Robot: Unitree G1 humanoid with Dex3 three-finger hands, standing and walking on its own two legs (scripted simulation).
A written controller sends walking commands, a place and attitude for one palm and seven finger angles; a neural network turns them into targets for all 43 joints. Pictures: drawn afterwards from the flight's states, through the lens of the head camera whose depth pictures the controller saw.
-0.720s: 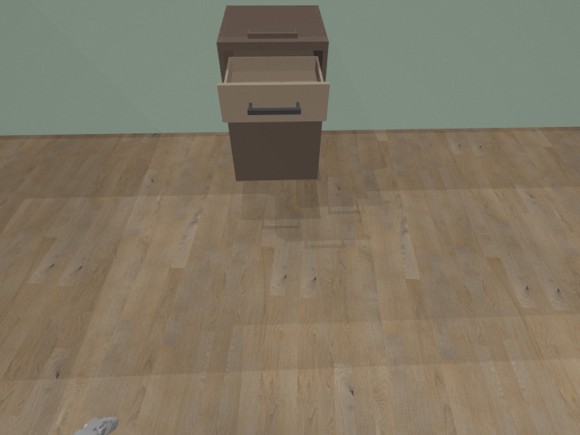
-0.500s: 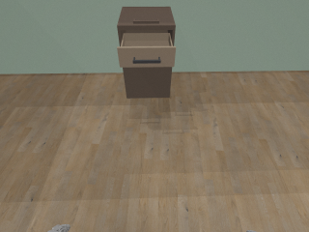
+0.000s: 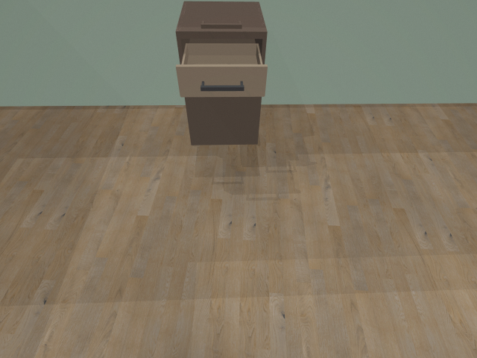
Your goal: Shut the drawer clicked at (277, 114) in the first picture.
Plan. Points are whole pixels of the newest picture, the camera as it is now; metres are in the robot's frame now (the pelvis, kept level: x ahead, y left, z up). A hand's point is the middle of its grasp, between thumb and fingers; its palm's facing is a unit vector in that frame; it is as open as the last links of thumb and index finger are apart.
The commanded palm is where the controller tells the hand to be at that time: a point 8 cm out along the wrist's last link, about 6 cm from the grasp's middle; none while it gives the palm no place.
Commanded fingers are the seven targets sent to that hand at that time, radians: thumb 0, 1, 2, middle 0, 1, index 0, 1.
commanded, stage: stand and wait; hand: left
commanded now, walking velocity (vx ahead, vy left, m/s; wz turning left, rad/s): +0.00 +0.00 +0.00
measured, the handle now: (222, 85) +1.18 +0.13 -0.17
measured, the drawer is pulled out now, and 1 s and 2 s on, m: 0.28 0.28 0.28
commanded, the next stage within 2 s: look at it before walking up in 0.10 s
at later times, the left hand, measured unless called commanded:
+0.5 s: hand out of the picture +0.08 +0.25 -0.16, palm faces -0.03 -0.95 -0.32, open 7.3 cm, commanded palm none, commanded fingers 0.00 0.90 0.90 -0.20 -0.30 -0.20 -0.30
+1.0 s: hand out of the picture +0.06 +0.23 -0.17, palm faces -0.03 -0.96 -0.27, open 7.3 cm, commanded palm none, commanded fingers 0.00 0.90 0.90 -0.20 -0.30 -0.20 -0.30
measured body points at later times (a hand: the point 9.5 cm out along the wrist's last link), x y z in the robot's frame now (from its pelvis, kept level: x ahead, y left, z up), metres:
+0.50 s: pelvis +0.01 +0.01 +0.00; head +0.01 +0.01 +0.45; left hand +0.08 +0.30 -0.13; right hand +0.08 -0.28 -0.13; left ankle +0.02 +0.14 -0.74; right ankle +0.02 -0.11 -0.74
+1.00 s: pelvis +0.03 +0.01 +0.00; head +0.01 +0.01 +0.45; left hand +0.06 +0.28 -0.15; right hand +0.07 -0.26 -0.14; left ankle +0.02 +0.14 -0.74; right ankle +0.02 -0.11 -0.74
